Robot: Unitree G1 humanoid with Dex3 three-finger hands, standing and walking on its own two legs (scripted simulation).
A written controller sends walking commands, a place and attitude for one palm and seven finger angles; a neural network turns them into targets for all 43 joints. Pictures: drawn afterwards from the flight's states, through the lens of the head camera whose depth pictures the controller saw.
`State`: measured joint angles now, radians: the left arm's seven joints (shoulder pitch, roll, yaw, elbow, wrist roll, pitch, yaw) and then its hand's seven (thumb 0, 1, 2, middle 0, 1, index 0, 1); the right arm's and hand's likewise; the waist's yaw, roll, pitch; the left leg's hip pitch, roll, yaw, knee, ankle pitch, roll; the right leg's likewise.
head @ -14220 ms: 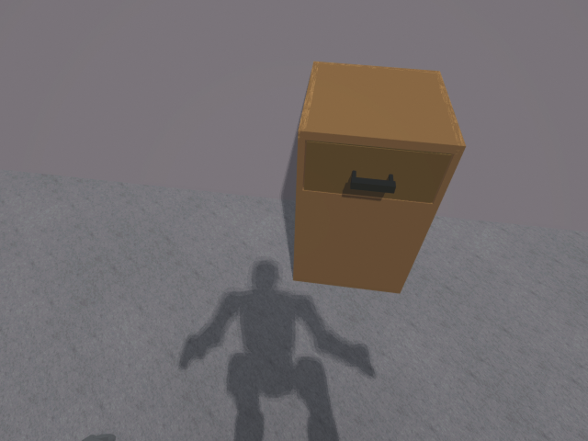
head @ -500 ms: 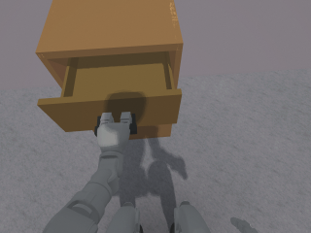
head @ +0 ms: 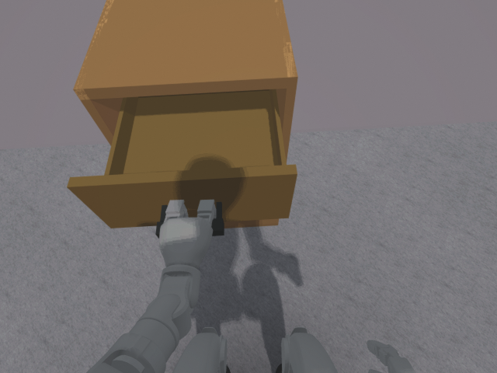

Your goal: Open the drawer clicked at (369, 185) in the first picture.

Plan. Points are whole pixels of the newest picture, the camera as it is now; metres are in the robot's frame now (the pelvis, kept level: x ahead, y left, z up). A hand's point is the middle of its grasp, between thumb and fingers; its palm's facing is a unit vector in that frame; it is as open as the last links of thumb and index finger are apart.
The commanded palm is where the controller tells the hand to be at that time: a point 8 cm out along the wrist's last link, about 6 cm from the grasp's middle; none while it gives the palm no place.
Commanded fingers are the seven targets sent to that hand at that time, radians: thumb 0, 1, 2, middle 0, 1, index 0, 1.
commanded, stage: pull the drawer open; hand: left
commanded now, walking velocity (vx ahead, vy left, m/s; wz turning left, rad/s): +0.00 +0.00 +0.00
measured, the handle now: (191, 218) +0.39 +0.12 -0.06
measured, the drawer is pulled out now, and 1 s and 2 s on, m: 0.21 0.28 0.29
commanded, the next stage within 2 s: open the thumb to release the handle in 1.50 s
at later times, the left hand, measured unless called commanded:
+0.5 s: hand (193, 267) +0.31 +0.11 -0.08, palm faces -0.05 -0.07 -1.00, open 5.7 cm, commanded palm +0.27 +0.12 -0.04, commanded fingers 0.00 0.90 0.90 -0.40 -1.35 -0.40 -1.35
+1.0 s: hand (193, 285) +0.27 +0.11 -0.08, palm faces -0.05 -0.10 -0.99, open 5.7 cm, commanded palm +0.23 +0.12 -0.04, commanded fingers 0.00 0.90 0.90 -0.40 -1.35 -0.40 -1.35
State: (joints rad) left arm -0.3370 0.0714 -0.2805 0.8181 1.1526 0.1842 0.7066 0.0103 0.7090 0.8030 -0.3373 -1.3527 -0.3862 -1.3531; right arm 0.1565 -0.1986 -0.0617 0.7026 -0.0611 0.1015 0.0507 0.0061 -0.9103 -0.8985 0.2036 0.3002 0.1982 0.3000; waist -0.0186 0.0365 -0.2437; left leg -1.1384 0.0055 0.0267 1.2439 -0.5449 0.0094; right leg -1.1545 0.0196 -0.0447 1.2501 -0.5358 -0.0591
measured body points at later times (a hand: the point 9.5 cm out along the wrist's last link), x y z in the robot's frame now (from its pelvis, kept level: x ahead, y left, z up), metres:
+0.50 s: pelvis +0.00 -0.01 +0.00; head +0.09 -0.03 +0.44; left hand +0.30 +0.12 -0.03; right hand +0.15 -0.24 -0.14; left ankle +0.02 +0.12 -0.62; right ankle +0.02 -0.09 -0.62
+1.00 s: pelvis +0.00 -0.01 +0.00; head +0.09 -0.03 +0.44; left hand +0.27 +0.11 -0.03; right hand +0.18 -0.23 -0.13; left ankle +0.02 +0.12 -0.62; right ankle +0.02 -0.09 -0.62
